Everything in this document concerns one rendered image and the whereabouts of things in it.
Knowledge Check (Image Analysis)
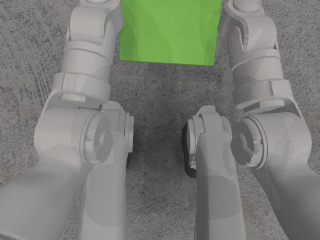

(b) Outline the robot left foot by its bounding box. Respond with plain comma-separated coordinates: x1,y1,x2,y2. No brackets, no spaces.
126,153,129,169

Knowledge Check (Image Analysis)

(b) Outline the robot right forearm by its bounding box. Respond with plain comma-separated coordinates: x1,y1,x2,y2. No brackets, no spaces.
217,0,312,149

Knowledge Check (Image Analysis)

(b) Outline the robot left forearm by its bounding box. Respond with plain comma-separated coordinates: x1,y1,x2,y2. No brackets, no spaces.
33,0,124,147

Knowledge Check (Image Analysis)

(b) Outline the robot right upper arm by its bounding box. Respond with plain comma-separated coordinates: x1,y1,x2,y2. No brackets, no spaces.
230,112,320,240

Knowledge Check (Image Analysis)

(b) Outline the carton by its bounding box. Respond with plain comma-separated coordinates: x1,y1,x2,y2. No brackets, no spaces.
120,0,222,66

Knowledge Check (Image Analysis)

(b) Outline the robot left upper arm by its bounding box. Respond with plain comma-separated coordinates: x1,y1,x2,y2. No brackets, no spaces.
0,106,113,240

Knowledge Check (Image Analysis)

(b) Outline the right robot shin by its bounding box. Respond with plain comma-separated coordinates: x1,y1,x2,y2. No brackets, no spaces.
189,105,232,168

